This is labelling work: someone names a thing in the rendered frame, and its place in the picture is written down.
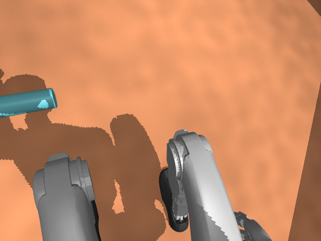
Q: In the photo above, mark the right robot foot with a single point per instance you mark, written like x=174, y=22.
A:
x=166, y=193

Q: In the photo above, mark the bottle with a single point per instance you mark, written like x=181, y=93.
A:
x=26, y=102

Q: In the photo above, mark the left robot foot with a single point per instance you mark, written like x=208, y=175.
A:
x=96, y=218

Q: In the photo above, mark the right robot hand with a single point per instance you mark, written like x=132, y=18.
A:
x=253, y=231

